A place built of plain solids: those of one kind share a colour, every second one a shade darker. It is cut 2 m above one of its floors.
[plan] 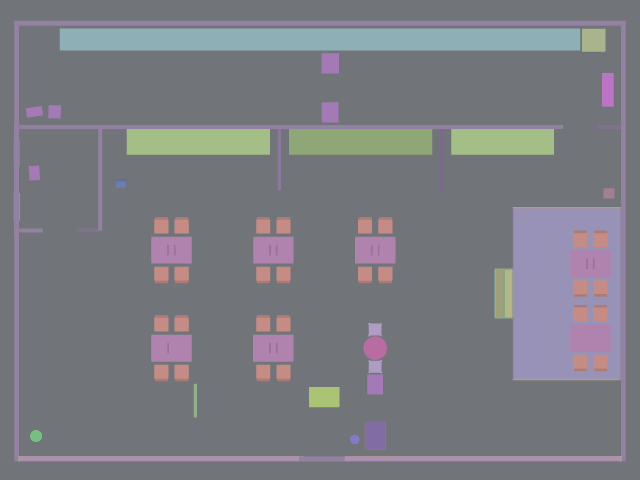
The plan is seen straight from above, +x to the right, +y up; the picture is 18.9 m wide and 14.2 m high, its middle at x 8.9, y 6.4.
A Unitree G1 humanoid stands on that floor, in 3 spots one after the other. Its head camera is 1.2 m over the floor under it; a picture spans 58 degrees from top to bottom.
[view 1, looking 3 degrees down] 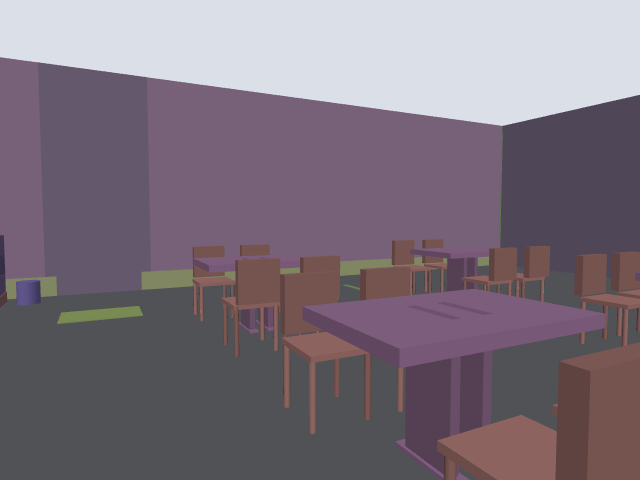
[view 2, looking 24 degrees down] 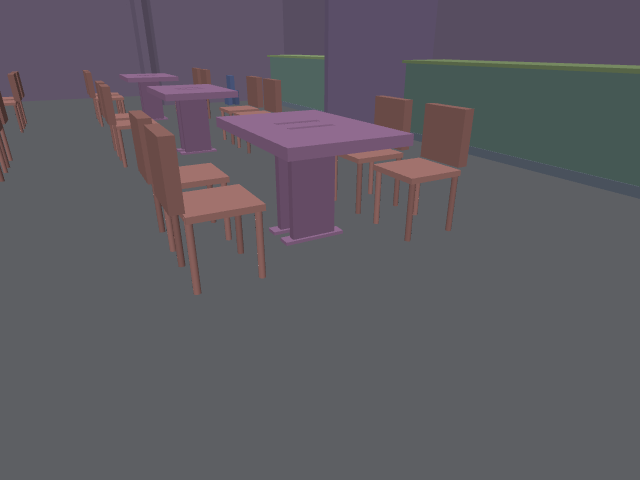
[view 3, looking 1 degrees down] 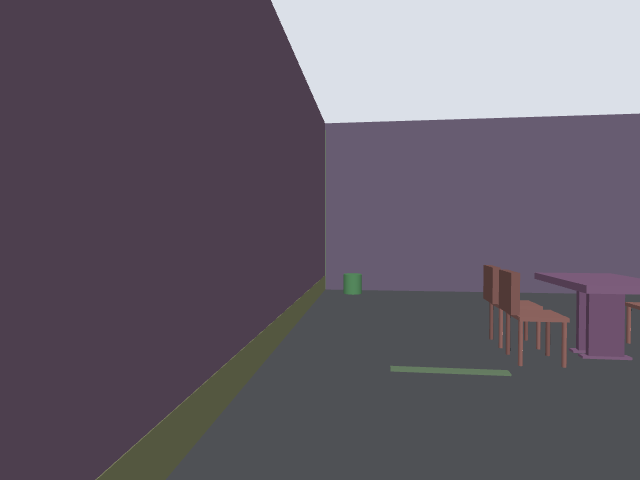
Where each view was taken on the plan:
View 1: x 9.03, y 7.68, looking -117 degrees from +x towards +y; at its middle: window_wall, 8.63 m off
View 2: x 13.06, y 4.82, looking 151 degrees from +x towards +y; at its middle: ground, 2.95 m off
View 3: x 9.03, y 1.00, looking -173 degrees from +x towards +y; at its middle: window_wall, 8.22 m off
